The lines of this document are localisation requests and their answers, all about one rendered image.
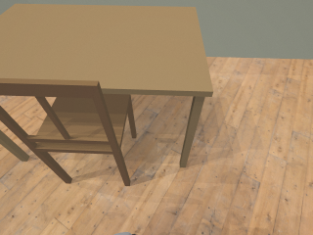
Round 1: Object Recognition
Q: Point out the table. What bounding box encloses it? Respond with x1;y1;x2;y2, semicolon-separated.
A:
0;3;214;168

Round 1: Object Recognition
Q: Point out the chair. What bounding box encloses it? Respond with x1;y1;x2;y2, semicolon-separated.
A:
0;78;137;186

